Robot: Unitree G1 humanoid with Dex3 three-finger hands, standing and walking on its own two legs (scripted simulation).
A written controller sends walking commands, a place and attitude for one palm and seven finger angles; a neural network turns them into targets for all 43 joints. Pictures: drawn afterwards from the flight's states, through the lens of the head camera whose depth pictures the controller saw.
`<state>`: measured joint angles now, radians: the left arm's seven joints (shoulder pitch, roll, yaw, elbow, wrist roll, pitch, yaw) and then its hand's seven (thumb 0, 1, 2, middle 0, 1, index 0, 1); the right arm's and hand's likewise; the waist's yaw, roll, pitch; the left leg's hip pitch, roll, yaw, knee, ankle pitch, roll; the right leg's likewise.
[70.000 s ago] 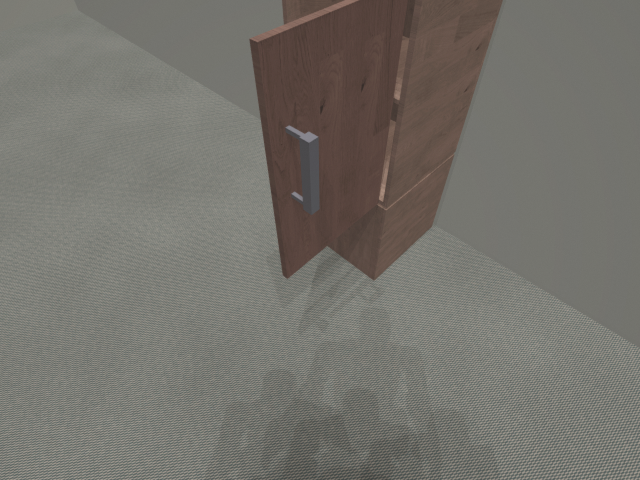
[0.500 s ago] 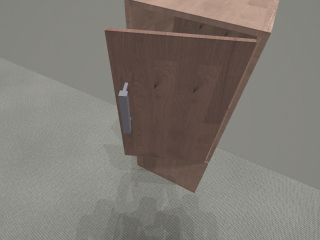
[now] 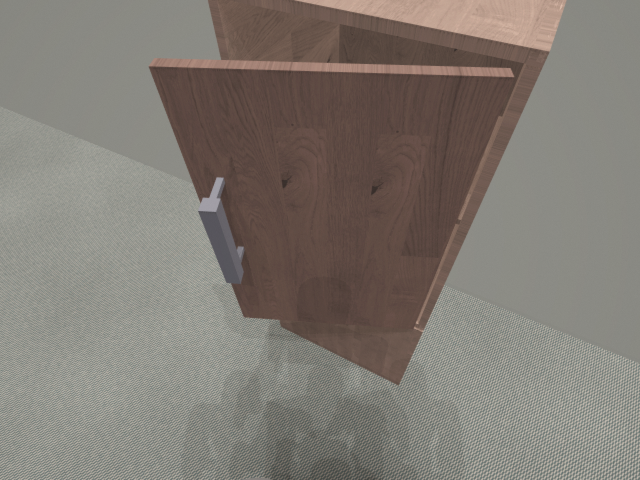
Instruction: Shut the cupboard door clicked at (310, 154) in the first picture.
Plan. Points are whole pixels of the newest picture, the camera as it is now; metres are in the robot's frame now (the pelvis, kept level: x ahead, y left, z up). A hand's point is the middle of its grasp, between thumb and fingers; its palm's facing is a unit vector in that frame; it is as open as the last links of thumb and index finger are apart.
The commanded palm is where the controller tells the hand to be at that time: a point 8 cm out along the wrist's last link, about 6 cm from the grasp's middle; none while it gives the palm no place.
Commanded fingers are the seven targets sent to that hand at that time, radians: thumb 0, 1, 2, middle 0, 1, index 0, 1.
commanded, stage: come to a stop and stand still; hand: left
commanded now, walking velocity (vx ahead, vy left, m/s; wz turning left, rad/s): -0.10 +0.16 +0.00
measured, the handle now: (227, 233) +0.44 +0.17 +0.02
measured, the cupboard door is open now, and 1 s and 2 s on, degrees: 23 23 23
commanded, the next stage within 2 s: look again from close up in 1.14 s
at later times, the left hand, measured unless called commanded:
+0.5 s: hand out of the picture -0.04 +0.21 -0.16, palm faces +0.01 -0.98 -0.18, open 7.3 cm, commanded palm none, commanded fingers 0.00 0.90 0.90 -0.20 -0.30 -0.20 -0.30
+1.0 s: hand out of the picture -0.14 +0.15 -0.16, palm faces +0.02 -0.99 -0.13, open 7.4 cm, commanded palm none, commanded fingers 0.00 0.90 0.90 -0.20 -0.30 -0.20 -0.30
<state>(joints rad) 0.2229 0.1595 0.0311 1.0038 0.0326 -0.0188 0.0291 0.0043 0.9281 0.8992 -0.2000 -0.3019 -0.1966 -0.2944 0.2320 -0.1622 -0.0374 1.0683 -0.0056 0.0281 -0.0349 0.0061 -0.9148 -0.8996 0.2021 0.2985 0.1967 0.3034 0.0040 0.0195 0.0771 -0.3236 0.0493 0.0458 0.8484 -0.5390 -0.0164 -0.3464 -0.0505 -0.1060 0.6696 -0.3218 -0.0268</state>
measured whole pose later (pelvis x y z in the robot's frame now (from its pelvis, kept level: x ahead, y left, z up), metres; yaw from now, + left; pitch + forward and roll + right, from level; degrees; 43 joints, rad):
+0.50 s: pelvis -0.06 +0.03 +0.02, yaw -2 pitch +1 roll +1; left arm 0.25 0.16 0.03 1.05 0.03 0.05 0.03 0.00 0.92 0.90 -0.20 -0.30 -0.20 -0.29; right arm 0.21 -0.14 -0.02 1.02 -0.02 0.00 -0.04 0.00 -0.94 -0.90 0.20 0.30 0.20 0.30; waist 0.01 -0.05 0.03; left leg -0.27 -0.05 0.13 0.40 -0.16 0.10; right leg -0.23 -0.05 -0.01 0.67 -0.43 0.01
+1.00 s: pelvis -0.10 +0.00 +0.02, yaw -1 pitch -1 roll +0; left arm 0.38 0.10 -0.01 1.12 0.02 0.01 0.04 0.00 0.91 0.90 -0.20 -0.30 -0.20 -0.29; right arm 0.35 -0.10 0.00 1.15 -0.01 0.03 -0.02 0.01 -0.91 -0.90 0.20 0.30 0.20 0.30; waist -0.01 -0.02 0.01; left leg -0.29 0.01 0.09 0.40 -0.09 0.04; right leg -0.14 0.02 -0.05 0.45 -0.29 -0.03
